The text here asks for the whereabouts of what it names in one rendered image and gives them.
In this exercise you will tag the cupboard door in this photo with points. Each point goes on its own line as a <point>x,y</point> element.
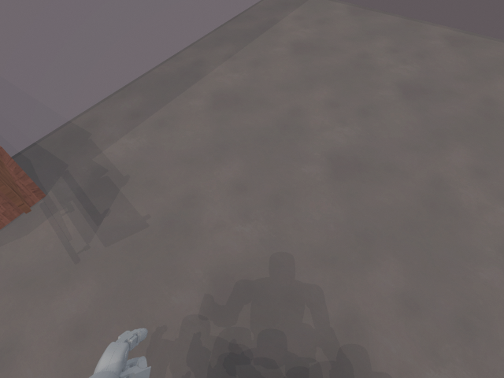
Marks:
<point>10,189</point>

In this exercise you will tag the robot left hand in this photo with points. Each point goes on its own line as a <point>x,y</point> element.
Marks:
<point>115,357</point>

